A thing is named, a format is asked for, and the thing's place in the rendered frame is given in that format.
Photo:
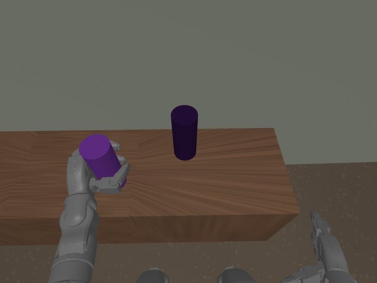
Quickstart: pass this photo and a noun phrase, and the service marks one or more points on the right robot arm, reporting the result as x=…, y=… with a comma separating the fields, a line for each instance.
x=337, y=276

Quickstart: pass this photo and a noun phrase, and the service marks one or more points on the left robot hand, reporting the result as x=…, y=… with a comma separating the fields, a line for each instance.
x=81, y=179

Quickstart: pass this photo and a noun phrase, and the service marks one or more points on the left robot arm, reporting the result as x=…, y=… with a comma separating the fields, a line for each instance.
x=75, y=256

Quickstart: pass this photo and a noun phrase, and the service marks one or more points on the right robot hand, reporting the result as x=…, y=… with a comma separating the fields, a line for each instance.
x=327, y=250

